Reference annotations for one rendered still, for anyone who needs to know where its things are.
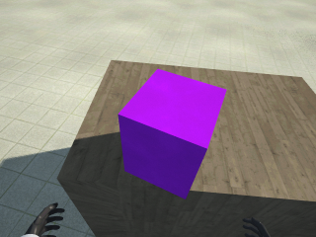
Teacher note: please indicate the robot right hand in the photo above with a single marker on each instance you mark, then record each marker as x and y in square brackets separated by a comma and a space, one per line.
[258, 228]

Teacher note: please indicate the pedestal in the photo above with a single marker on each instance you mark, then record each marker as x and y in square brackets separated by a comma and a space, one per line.
[260, 161]

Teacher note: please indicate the carton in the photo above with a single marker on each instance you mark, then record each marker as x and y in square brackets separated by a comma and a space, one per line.
[165, 130]

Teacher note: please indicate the robot left hand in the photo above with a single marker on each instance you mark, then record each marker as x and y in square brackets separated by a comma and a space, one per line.
[39, 226]

